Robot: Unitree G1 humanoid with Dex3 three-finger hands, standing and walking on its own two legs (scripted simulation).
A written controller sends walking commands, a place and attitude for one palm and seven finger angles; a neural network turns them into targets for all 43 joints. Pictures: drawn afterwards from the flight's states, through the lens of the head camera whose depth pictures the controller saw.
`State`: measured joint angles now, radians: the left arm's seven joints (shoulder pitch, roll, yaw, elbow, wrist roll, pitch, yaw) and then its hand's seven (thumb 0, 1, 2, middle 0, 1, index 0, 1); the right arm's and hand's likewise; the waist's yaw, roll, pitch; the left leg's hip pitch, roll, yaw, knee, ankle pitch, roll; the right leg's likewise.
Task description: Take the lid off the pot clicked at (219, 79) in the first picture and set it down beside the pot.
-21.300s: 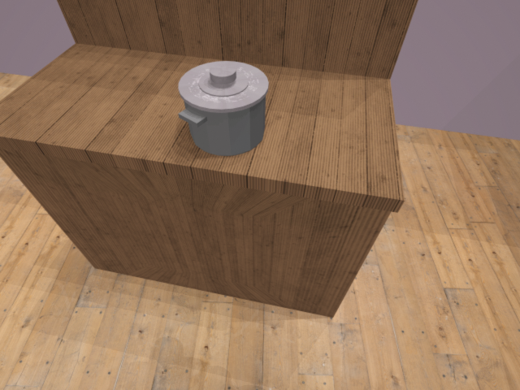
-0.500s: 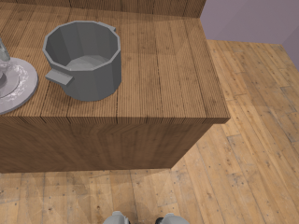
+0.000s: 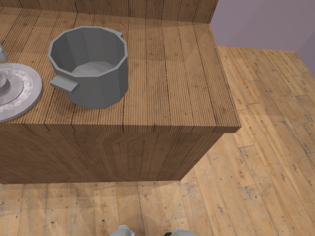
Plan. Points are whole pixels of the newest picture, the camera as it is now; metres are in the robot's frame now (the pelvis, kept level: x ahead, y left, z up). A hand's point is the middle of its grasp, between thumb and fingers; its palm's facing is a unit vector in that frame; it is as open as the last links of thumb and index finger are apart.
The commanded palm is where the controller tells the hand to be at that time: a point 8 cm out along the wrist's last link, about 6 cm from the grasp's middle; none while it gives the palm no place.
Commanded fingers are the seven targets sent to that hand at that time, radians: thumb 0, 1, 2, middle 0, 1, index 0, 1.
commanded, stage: raise the empty hand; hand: left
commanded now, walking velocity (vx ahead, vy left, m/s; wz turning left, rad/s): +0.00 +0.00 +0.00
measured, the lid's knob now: out of the picture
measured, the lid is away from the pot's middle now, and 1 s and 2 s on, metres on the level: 0.23 0.23 0.23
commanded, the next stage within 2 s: draw the hand back to the body in 1.10 s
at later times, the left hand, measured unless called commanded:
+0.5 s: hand out of the picture +0.47 +0.37 +0.17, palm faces -0.35 -0.16 -0.92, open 11.0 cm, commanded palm +0.50 +0.36 +0.24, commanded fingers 0.00 0.01 0.61 -0.34 -0.88 -0.34 -0.88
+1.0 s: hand out of the picture +0.47 +0.37 +0.23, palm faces -0.29 -0.15 -0.94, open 11.0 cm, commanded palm +0.50 +0.36 +0.29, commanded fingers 0.00 0.01 0.61 -0.34 -0.88 -0.34 -0.88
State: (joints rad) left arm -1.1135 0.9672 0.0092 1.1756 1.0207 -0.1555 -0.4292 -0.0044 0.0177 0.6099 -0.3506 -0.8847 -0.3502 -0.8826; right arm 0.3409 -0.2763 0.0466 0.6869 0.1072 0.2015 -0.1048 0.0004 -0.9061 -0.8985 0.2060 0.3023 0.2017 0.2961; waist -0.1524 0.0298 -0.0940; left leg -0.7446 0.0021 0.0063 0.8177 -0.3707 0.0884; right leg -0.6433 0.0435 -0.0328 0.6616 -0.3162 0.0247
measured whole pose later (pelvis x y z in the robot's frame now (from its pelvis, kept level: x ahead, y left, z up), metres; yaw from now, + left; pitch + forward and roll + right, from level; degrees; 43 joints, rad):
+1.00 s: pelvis +0.01 +0.00 +0.02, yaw +1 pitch +13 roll -4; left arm -1.32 0.96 -0.10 1.20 1.02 -0.02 -0.50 0.00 0.01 0.61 -0.35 -0.88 -0.35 -0.88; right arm 0.34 -0.28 0.05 0.69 0.11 0.19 -0.08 0.00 -0.91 -0.90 0.21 0.30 0.20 0.30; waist -0.14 0.04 -0.08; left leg -0.59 -0.03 0.01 0.68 -0.32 0.09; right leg -0.49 0.02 -0.03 0.53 -0.27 0.02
